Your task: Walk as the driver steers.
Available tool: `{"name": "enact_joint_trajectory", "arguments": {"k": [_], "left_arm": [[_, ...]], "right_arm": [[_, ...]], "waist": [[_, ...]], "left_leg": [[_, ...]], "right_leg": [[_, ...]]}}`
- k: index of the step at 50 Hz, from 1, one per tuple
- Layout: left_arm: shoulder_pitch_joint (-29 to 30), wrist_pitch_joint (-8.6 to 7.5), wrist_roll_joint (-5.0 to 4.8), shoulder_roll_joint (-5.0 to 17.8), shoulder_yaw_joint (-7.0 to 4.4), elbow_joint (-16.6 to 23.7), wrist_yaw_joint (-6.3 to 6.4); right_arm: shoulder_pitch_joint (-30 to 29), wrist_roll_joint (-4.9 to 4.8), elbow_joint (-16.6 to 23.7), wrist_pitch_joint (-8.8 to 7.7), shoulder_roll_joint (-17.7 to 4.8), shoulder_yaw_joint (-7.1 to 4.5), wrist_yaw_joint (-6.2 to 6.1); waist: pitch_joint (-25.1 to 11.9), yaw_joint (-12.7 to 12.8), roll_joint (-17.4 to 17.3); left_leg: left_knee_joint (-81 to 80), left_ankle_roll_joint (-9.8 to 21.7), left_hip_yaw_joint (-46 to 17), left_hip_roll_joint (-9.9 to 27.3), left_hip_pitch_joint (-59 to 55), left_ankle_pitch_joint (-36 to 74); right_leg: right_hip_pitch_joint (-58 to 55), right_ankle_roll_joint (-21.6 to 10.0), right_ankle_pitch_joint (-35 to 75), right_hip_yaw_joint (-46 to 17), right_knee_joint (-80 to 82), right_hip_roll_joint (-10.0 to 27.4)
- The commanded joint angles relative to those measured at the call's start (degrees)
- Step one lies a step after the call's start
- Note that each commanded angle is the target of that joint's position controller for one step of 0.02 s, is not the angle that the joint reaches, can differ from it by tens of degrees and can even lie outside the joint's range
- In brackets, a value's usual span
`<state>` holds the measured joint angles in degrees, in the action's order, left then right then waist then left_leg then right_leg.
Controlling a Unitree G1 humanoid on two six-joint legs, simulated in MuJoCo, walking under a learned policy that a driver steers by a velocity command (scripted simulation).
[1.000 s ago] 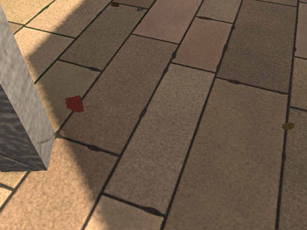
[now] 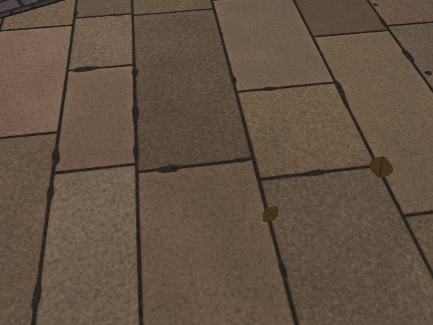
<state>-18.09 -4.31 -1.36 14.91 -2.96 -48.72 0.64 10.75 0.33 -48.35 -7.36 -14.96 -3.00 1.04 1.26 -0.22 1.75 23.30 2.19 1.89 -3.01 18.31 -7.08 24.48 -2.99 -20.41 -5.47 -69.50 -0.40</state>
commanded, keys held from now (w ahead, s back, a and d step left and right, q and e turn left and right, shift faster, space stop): w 0.02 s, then w+q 0.98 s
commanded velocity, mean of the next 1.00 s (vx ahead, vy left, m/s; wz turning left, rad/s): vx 0.50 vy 0.00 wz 0.38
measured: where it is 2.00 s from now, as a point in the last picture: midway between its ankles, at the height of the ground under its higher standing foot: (137, 192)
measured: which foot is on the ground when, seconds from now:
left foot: down 0.00-0.32, up 0.34-0.84, down 0.86-1.00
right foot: up 0.00-0.30, down 0.32-0.86, up 0.88-1.00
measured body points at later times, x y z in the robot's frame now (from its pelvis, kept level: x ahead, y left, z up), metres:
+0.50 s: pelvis +0.26 -0.05 +0.01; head +0.28 -0.07 +0.46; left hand +0.32 +0.23 -0.10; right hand +0.39 -0.32 -0.12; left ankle +0.22 +0.10 -0.65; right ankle +0.29 -0.15 -0.74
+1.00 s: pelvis +0.49 +0.08 +0.00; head +0.52 +0.11 +0.44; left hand +0.46 +0.38 -0.12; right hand +0.73 -0.10 -0.10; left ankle +0.50 +0.16 -0.74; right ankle +0.50 -0.11 -0.64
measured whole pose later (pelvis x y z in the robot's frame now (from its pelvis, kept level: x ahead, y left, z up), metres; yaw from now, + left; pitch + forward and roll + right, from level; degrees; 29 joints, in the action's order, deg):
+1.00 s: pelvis +0.49 +0.08 +0.00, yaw +29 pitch +2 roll +0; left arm -11.9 -6.9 -0.4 16.7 -3.1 -44.5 0.3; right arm 12.8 -0.7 -39.5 -2.7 -16.0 -4.1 2.2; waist 3.0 0.2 1.0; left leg 28.3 5.6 0.6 -5.4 20.3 -10.1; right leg 26.9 0.1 -20.4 -2.2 -69.4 5.0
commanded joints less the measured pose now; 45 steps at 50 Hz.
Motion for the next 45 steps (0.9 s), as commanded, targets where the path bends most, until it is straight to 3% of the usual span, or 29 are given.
{"name": "enact_joint_trajectory", "arguments": {"k": [1,5,8,11,13,15,16,17,18,19,21,22,25,30,35,38,40,41,42,43,44,45], "left_arm": [[-1.6,-0.57,0.26,1.9,-0.51,4.0,-0.18],[6.9,-1.16,1.73,0.8,0.64,7.9,-0.27],[12.9,-1.78,1.16,1.4,0.97,9.2,-0.84],[17.3,-2.29,0.41,3.1,0.67,10.9,-1.35],[17.3,-2.79,0.26,5.0,-0.04,11.4,-1.59],[10.2,-3.05,0.47,7.3,-1.47,9.4,-1.17],[1.7,-3.20,1.23,10.4,-2.69,8.0,-0.62],[-5.8,-2.60,2.19,16.1,-4.15,7.2,-0.25],[-8.3,-2.17,2.27,14.4,-3.86,6.1,-0.65],[-4.6,-2.44,1.69,9.5,-2.56,6.8,-0.94],[3.1,-2.54,1.32,4.8,-1.07,7.4,-1.42],[5.4,-2.62,1.50,3.7,-0.84,7.2,-1.53],[5.7,-3.35,1.97,4.8,-1.61,5.6,-1.38],[3.6,-2.98,2.02,7.3,-2.56,3.1,-0.29],[0.1,-1.86,1.10,9.8,-3.22,1.5,0.23],[-1.2,-0.70,0.36,11.0,-3.59,0.5,0.21],[-0.5,0.02,0.06,12.9,-4.03,0.8,0.48],[-0.1,0.53,-0.05,13.7,-4.22,1.0,0.67],[0.6,0.88,-0.19,13.5,-3.99,1.3,0.90],[-0.2,0.44,1.14,11.2,-3.05,2.7,1.03],[-4.3,-1.54,2.02,3.2,-0.41,6.5,0.19],[1.7,-4.16,0.17,8.5,-1.30,7.4,-0.73]], "right_arm": [[2.3,0.04,1.1,-0.61,-4.0,-0.62,0.32],[5.2,-1.14,-0.2,-0.03,-7.7,-1.38,-0.15],[7.6,-1.75,-0.7,0.80,-9.4,-1.65,-0.54],[11.4,-2.32,-1.8,1.46,-9.6,-1.54,-0.69],[11.5,-2.42,-1.9,2.01,-9.9,-1.60,-0.96],[11.1,-2.02,-1.5,2.55,-9.1,-1.25,-1.26],[10.0,-1.37,-0.4,2.43,-6.2,-0.27,-1.16],[13.1,-0.85,1.7,1.60,-0.6,1.32,-1.23],[16.0,-2.54,2.2,0.97,-1.9,1.15,-1.30],[13.6,-3.41,1.9,1.16,-7.1,-0.32,-1.48],[9.3,-2.54,2.5,2.30,-6.6,-0.86,-1.64],[8.8,-2.12,2.8,3.03,-5.8,-1.15,-1.55],[8.0,-2.01,4.2,4.57,-3.1,-1.01,-0.86],[1.1,-1.66,7.6,4.86,-2.3,-0.82,0.09],[-9.2,-1.55,12.2,4.70,-1.8,-0.20,2.00],[-12.0,-1.73,14.7,4.78,-2.6,-0.44,2.88],[-9.6,-1.61,15.2,5.05,-4.4,-1.37,3.03],[-4.3,-1.70,14.3,5.20,-6.2,-2.45,2.87],[5.2,-1.85,11.8,5.31,-9.2,-4.32,2.29],[14.1,-1.83,9.7,5.92,-14.6,-6.42,0.86],[10.2,-2.08,11.4,5.40,-20.3,-6.82,0.59],[12.7,-1.35,12.2,4.80,-15.2,-5.22,0.87]], "waist": [[-2.8,0.9,-5.2],[-0.3,-0.2,-4.3],[0.4,-2.0,-5.2],[0.3,-3.1,-6.4],[-0.3,-1.7,-7.1],[-3.2,2.3,-7.0],[-8.5,6.4,-4.1],[-16.5,7.2,9.8],[-19.7,6.4,17.0],[-12.5,5.8,9.6],[-4.9,2.8,4.2],[-2.8,1.3,5.0],[-1.1,-0.3,3.7],[0.7,0.9,1.5],[3.8,4.3,0.6],[4.3,4.3,1.2],[1.1,1.8,3.5],[-2.3,-1.4,4.1],[-7.3,-6.6,2.9],[-12.5,-9.9,-4.0],[-18.6,-2.3,-18.6],[-23.1,-6.9,-10.3]], "left_leg": [[-14.3,11.7,-17.7,15.7,-9.8,2.5],[-16.8,12.8,-13.9,14.7,-6.5,6.1],[-15.5,10.7,-10.8,12.5,-4.4,6.4],[-12.8,9.5,-13.2,13.9,-6.9,3.5],[-10.0,8.1,-15.8,15.0,-8.6,0.0],[-2.4,5.8,-15.2,12.4,-6.9,2.0],[10.6,3.7,-12.2,8.6,-1.0,0.8],[31.1,0.1,-5.0,1.5,16.5,-15.3],[44.2,-0.1,-7.8,1.5,26.1,-26.2],[49.5,0.3,-10.4,4.5,28.9,-21.8],[47.5,-0.1,-8.9,8.1,26.4,-12.8],[45.2,-0.3,-8.9,9.5,24.5,-10.2],[43.6,-1.0,-8.1,10.3,22.0,-5.0],[30.2,-1.5,-7.5,9.9,24.5,5.9],[18.5,0.1,-2.4,9.1,23.7,8.8],[15.2,2.2,0.4,7.8,22.7,2.6],[14.5,4.4,4.0,4.0,15.2,-3.3],[13.7,5.9,5.7,1.2,7.9,-5.2],[9.7,8.0,6.0,-1.6,-5.9,-1.9],[8.2,11.4,-6.9,5.8,-24.1,-1.0],[-0.5,23.1,-42.3,21.0,-41.6,-10.5],[-7.3,22.3,-49.1,22.8,-42.0,-14.1]], "right_leg": [[10.5,-0.1,3.0,-0.8,3.0,6.5],[11.3,1.7,10.0,2.2,19.0,7.3],[5.8,3.0,18.5,3.9,30.8,4.4],[2.8,3.3,20.3,3.5,36.6,2.8],[-1.0,2.5,18.5,3.0,40.4,2.2],[-12.3,0.8,15.3,4.0,43.5,1.7],[-24.4,-2.0,13.9,-1.5,43.6,7.8],[-43.3,-7.9,10.9,-19.0,45.4,21.5],[-44.6,-12.6,0.8,-35.7,51.5,26.6],[-38.2,-10.8,-1.4,-30.2,52.7,24.5],[-25.9,-7.8,6.3,-15.4,55.6,19.1],[-21.9,-7.0,9.8,-10.6,57.5,17.2],[-17.5,-7.3,20.3,-1.6,60.6,15.7],[-19.7,-7.1,25.3,7.4,61.6,15.5],[-23.9,-5.9,24.2,12.8,61.0,16.8],[-28.7,-4.5,30.4,15.0,57.2,18.0],[-29.7,-3.3,49.7,17.0,49.8,17.8],[-29.2,-2.7,58.4,18.1,41.8,17.1],[-24.4,-1.0,59.1,19.6,29.4,14.9],[-8.7,1.9,39.0,19.5,10.9,12.3],[16.7,5.3,-10.8,12.5,-10.6,-0.5],[22.2,3.7,-11.1,-0.3,-14.1,0.8]]}}
Next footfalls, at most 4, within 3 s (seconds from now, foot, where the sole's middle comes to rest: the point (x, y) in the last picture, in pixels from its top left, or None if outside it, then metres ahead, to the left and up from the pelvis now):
0.32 right None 0.33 -0.15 -0.77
0.86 left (168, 302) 0.54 0.17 -0.77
1.36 right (179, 208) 0.88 0.16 -0.77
1.86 left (100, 181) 1.00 0.46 -0.77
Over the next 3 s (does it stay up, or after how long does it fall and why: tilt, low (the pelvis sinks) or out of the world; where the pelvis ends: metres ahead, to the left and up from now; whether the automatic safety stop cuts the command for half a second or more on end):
stays up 1.51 0.41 -0.02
